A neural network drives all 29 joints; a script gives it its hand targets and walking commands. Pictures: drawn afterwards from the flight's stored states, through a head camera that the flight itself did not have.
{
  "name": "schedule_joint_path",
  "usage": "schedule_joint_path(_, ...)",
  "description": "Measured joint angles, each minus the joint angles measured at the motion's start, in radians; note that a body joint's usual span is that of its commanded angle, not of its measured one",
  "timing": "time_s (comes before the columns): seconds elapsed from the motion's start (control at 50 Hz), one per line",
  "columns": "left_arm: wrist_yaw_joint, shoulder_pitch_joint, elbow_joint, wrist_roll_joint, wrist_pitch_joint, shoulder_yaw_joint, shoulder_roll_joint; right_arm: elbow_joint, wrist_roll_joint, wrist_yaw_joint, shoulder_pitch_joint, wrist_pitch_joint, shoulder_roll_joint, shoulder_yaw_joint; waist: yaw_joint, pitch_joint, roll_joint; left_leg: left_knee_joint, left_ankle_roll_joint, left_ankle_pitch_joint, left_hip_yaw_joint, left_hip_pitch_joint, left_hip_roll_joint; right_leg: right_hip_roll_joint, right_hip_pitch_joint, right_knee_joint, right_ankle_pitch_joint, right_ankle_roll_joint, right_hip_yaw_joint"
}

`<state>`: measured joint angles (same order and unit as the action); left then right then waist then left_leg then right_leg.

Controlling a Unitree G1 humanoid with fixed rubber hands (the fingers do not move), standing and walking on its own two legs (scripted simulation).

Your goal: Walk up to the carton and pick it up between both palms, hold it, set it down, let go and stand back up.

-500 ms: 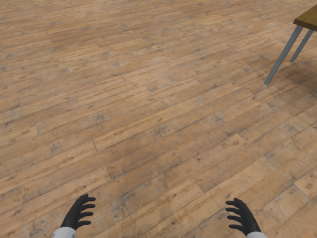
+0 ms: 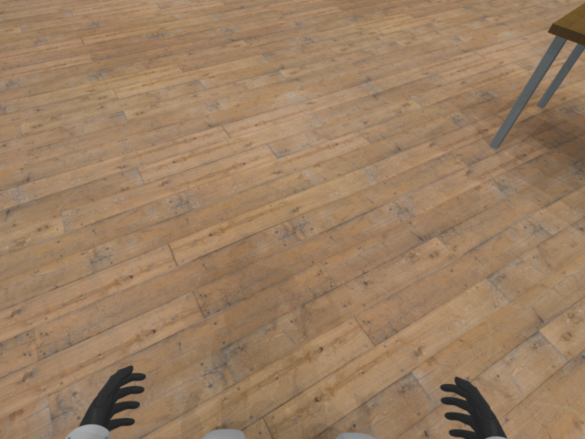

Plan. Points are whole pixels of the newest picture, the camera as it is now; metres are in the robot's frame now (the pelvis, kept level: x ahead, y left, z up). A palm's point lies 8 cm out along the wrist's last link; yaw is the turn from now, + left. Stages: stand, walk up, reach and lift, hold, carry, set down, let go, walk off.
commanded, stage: stand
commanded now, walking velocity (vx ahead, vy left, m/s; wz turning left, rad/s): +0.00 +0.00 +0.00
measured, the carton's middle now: out of the picture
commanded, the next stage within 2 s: none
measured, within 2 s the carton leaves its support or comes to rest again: neither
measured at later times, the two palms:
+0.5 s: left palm out of the picture +0.11 +0.28 -0.09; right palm out of the picture +0.13 -0.27 -0.08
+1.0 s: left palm out of the picture +0.08 +0.28 -0.09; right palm out of the picture +0.09 -0.28 -0.09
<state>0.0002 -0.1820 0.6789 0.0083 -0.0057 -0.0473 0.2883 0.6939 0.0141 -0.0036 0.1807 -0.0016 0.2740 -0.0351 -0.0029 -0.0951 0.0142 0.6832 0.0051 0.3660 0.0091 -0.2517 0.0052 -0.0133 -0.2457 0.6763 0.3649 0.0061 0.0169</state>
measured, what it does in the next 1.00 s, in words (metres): stands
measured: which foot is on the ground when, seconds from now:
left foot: down 0.00-1.00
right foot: down 0.00-1.00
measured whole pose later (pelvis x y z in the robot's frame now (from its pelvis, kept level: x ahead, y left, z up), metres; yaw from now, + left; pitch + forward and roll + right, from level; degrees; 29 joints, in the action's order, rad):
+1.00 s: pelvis +0.00 +0.00 +0.02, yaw +0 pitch -5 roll +0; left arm -0.01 -0.16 0.96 0.00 0.02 -0.03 0.31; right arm 0.97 0.00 0.01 0.14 0.02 0.30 -0.02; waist 0.00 -0.09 0.01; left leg 0.44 0.01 0.23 0.01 -0.12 0.00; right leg -0.02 -0.12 0.44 0.24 0.01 0.03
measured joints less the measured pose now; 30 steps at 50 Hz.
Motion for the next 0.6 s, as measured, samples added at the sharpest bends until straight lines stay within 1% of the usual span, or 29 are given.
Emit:
schedule_joint_path(0.32,0.000,0.002,0.074,-0.004,0.010,0.008,0.007,0.066,-0.003,0.001,-0.018,0.010,0.009,0.008,0.006,0.006,-0.003,-0.079,0.000,-0.039,0.003,0.048,-0.003,-0.004,0.050,-0.077,-0.036,0.001,0.006)
schedule_joint_path(0.6,-0.003,0.009,0.153,-0.008,0.015,0.011,0.018,0.142,-0.008,0.005,-0.026,0.014,0.021,0.014,0.005,0.005,-0.003,-0.151,0.001,-0.077,0.003,0.086,-0.003,-0.005,0.087,-0.147,-0.072,0.001,0.009)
